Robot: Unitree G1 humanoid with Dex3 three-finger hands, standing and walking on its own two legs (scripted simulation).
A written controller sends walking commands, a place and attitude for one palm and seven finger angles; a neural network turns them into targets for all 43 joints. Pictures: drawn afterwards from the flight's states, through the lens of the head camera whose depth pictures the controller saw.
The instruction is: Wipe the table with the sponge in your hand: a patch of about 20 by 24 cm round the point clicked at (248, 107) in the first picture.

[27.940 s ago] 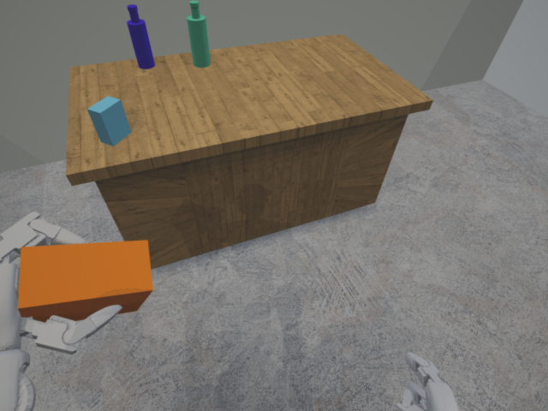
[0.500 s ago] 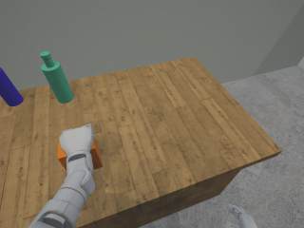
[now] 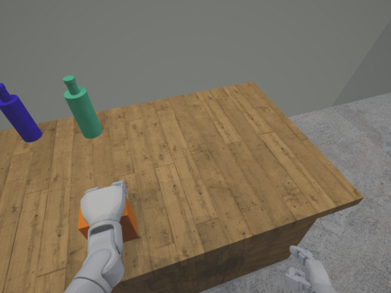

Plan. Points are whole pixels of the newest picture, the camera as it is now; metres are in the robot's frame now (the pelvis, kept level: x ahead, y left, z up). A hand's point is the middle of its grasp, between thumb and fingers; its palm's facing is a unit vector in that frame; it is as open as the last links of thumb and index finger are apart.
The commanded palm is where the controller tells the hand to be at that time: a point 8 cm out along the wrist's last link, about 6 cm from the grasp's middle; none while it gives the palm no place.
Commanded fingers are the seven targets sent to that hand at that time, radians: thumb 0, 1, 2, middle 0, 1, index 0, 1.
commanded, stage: wipe back along the middle lane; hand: left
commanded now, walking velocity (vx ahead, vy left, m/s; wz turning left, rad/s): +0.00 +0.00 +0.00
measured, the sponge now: (112, 226) +0.27 +0.24 -0.06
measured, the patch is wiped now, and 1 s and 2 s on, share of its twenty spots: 0.80 0.80 0.85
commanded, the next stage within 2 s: slide across to the third lane in 0.28 s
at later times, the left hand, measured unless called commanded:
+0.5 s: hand (114, 222) +0.26 +0.22 -0.02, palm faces -0.08 -0.05 -1.00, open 9.7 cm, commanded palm +0.23 +0.19 +0.02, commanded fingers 0.00 0.10 1.30 -1.20 -1.60 -1.20 -1.60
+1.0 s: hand (125, 219) +0.27 +0.20 -0.01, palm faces -0.08 -0.03 -1.00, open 9.7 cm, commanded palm +0.24 +0.14 +0.03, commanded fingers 0.00 0.10 1.30 -1.20 -1.60 -1.20 -1.60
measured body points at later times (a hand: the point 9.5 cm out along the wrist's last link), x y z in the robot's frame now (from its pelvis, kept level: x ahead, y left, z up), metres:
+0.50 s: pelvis -0.01 -0.01 +0.00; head -0.01 -0.03 +0.45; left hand +0.26 +0.22 +0.04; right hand +0.19 -0.24 -0.10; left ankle +0.00 +0.12 -0.72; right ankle +0.00 -0.12 -0.72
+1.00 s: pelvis -0.01 -0.01 +0.00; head -0.01 -0.03 +0.45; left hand +0.27 +0.19 +0.04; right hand +0.22 -0.20 -0.10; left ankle +0.00 +0.12 -0.72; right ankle +0.00 -0.12 -0.72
